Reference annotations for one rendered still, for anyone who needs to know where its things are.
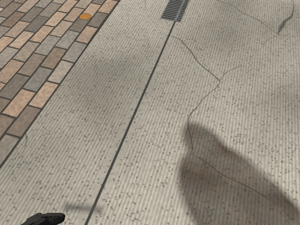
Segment robot left hand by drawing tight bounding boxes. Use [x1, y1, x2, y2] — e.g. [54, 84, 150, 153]
[21, 213, 66, 225]

